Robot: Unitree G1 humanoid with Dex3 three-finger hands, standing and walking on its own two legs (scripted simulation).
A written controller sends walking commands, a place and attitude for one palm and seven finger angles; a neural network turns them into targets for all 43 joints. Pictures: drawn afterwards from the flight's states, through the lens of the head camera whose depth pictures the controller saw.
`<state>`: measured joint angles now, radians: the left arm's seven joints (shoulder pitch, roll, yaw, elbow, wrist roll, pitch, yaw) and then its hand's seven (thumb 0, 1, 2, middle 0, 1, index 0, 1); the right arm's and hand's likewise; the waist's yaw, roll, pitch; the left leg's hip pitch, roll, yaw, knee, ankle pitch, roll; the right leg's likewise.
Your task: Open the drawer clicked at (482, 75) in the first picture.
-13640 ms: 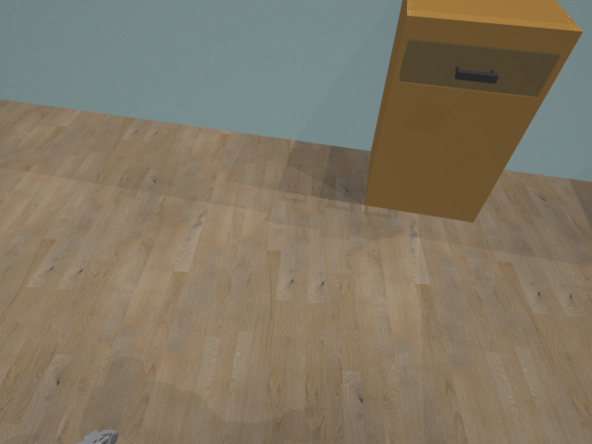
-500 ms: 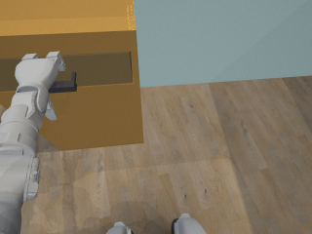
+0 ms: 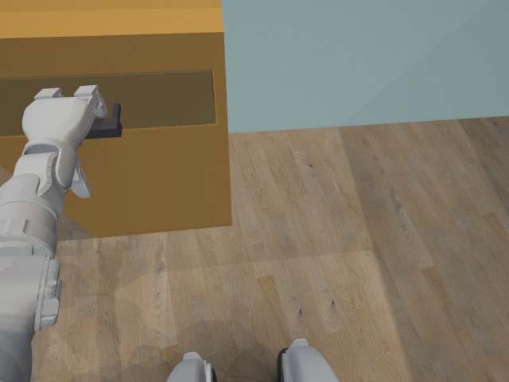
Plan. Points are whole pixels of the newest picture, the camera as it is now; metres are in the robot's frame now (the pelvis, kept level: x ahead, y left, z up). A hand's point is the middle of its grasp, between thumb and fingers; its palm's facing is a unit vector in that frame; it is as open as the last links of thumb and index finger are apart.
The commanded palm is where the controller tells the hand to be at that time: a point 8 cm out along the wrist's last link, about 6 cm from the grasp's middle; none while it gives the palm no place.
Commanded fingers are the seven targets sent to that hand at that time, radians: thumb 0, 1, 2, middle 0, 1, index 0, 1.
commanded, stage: lower the fingers behind the handle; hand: left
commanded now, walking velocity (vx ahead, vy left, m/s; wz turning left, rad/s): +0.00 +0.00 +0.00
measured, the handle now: (83, 120) +0.57 +0.27 -0.01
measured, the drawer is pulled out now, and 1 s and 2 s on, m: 0.00 0.00 0.00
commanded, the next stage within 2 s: close the thumb around the handle in 1.18 s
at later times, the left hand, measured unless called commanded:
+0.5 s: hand (87, 151) +0.50 +0.26 -0.02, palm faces -0.11 -0.03 -0.99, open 13.9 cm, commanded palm +0.49 +0.25 +0.04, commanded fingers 0.00 -0.50 0.30 -0.30 -1.20 -0.30 -1.20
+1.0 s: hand (88, 155) +0.50 +0.26 -0.03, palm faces -0.10 -0.02 -1.00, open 13.9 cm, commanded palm +0.50 +0.25 +0.02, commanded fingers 0.00 -0.50 0.30 -0.30 -1.20 -0.30 -1.20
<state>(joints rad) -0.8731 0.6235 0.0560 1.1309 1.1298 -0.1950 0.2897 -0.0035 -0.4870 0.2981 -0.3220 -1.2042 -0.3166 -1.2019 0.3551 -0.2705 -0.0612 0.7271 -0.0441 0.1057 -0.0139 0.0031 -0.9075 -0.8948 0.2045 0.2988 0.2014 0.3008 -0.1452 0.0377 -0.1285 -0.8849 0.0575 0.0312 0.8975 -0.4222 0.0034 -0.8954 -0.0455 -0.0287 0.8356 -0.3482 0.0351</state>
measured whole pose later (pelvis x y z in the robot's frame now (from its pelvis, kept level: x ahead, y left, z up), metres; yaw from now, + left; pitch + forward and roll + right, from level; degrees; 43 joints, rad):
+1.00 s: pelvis -0.01 +0.00 -0.03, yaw -1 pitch +28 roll -3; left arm -0.91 0.65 0.06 1.13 1.12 -0.17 0.30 0.00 -0.49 0.30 -0.27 -1.20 -0.31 -1.20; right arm 0.34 -0.26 -0.04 0.71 -0.05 0.09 -0.01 0.00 -0.91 -0.89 0.20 0.30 0.20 0.30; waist -0.16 0.05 -0.14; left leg -1.09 0.07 0.02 1.10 -0.49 0.01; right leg -1.10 -0.04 -0.03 1.02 -0.40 0.04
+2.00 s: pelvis -0.01 +0.00 -0.03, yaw +0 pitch +28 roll -3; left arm -0.92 0.63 0.05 1.13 1.13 -0.14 0.32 0.00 0.67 0.79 -0.34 -1.32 -0.37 -1.34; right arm 0.34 -0.26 -0.04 0.72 -0.05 0.08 -0.01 0.00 -0.91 -0.89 0.20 0.30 0.20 0.30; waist -0.16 0.05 -0.15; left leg -1.09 0.07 0.01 1.09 -0.49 0.01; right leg -1.09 -0.04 -0.03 1.01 -0.41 0.04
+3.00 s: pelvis +0.00 -0.01 -0.01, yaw +0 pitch +21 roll -1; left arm -0.52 0.45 0.01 0.88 1.12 -0.12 0.45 0.00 0.67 0.81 -0.31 -1.35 -0.36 -1.36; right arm 0.25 -0.25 -0.09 0.71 -0.04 0.09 0.00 0.00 -0.91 -0.89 0.20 0.30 0.20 0.30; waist -0.04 0.04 -0.16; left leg -0.87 0.05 0.02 0.98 -0.47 -0.01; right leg -0.90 -0.04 -0.02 0.94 -0.41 0.03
